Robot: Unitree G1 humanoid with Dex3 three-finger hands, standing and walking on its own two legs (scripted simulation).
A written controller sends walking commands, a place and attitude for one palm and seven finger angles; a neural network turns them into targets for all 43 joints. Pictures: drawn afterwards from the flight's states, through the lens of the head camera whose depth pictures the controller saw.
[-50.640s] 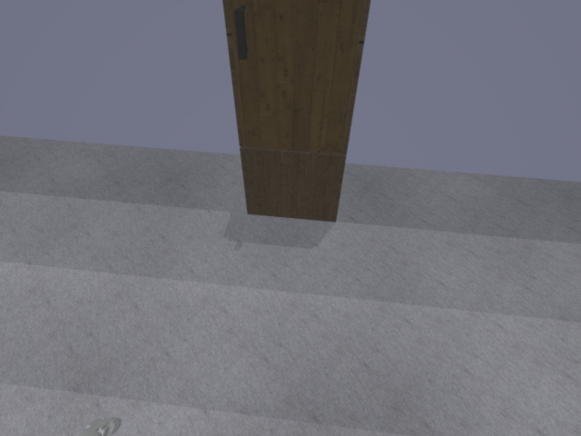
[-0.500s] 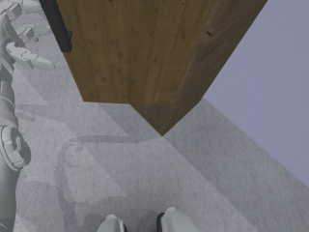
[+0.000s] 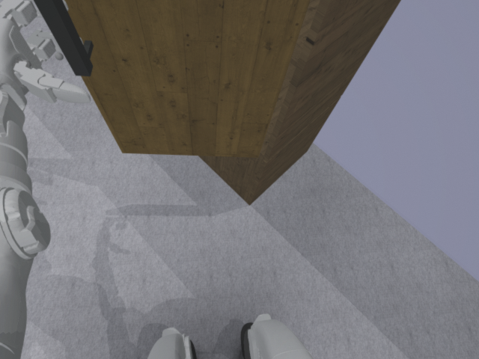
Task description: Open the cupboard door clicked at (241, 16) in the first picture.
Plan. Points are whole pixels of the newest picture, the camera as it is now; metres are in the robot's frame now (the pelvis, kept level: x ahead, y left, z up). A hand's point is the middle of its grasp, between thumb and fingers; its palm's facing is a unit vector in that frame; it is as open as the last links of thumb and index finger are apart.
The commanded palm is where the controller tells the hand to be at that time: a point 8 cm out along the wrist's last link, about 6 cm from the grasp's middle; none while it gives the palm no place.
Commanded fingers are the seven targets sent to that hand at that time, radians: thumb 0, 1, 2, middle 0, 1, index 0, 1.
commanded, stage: slide the fingers in behind the handle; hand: left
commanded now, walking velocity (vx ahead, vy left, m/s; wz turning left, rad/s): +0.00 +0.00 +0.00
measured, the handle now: (69, 24) +0.60 +0.18 +0.13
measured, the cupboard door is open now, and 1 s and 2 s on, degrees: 46 46 54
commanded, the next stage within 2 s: close the thumb around the handle in 0.68 s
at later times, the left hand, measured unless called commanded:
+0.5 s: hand (75, 58) +0.54 +0.17 +0.12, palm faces -0.11 -0.99 -0.01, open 14.0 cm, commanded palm +0.52 +0.21 +0.12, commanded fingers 0.00 -0.50 0.30 -0.30 -1.20 -0.30 -1.20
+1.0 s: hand (77, 58) +0.54 +0.16 +0.13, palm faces -0.11 -0.99 -0.01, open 12.7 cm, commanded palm +0.53 +0.21 +0.12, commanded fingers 0.00 0.17 0.59 -0.35 -1.27 -0.35 -1.27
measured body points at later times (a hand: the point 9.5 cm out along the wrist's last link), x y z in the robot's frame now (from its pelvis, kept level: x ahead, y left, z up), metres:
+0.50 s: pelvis +0.01 +0.00 +0.01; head +0.13 +0.01 +0.44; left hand +0.54 +0.22 +0.13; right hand -0.02 -0.26 -0.10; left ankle -0.01 +0.11 -0.69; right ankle +0.00 -0.12 -0.69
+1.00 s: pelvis +0.00 +0.00 +0.00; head +0.13 +0.01 +0.44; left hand +0.54 +0.22 +0.13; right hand -0.03 -0.26 -0.10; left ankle -0.01 +0.11 -0.69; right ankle +0.00 -0.12 -0.69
